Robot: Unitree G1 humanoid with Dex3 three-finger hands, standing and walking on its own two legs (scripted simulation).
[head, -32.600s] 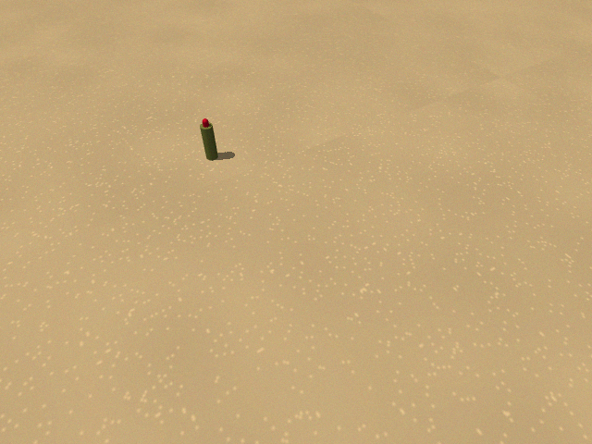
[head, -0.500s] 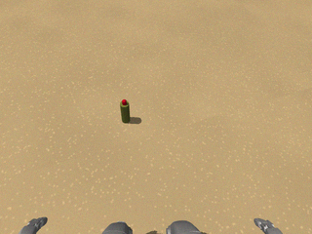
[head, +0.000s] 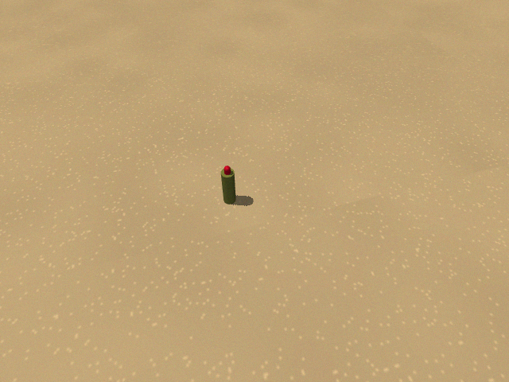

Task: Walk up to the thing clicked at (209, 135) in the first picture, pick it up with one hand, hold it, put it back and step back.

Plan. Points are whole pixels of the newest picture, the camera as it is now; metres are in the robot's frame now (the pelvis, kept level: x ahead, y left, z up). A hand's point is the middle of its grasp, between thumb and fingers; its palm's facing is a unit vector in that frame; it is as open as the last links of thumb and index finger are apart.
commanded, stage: step back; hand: left
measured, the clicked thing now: (228, 184) +1.05 +0.17 -0.64
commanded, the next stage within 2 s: stand in 0.76 s
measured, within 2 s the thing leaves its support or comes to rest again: neither
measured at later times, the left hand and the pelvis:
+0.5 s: hand out of the picture +0.09 +0.25 -0.14, palm faces +0.05 -0.92 -0.38, open 7.4 cm; pelvis +0.04 -0.02 +0.00, yaw +2 degrees
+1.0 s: hand out of the picture +0.14 +0.26 -0.13, palm faces -0.02 -0.94 -0.33, open 7.4 cm; pelvis +0.05 +0.01 +0.02, yaw +0 degrees
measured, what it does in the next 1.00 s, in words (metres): steps on the spot: left foot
